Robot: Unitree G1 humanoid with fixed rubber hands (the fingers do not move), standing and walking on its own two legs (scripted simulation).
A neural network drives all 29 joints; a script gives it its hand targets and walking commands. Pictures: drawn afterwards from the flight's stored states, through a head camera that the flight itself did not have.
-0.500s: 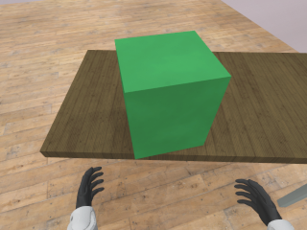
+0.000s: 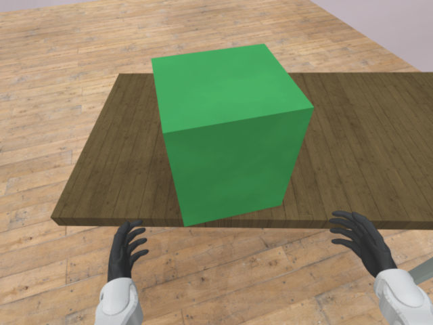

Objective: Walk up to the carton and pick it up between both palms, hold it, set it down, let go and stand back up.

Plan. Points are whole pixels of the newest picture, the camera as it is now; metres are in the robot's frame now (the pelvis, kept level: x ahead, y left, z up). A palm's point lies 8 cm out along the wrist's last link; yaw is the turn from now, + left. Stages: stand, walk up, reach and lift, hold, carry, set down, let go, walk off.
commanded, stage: reach and lift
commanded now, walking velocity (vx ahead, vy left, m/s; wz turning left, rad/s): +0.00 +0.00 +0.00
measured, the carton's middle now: (222, 139) +0.47 +0.02 +0.07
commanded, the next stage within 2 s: none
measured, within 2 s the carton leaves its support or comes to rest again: neither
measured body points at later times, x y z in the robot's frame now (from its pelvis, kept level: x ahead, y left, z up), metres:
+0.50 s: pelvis -0.01 +0.01 +0.00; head +0.02 +0.01 +0.45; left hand +0.28 +0.21 +0.08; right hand +0.33 -0.22 +0.08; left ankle +0.06 +0.18 -0.73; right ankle +0.02 -0.07 -0.73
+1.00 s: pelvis -0.01 +0.00 +0.00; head +0.02 +0.00 +0.45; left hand +0.32 +0.22 +0.15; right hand +0.40 -0.21 +0.15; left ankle +0.06 +0.18 -0.73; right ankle +0.02 -0.07 -0.73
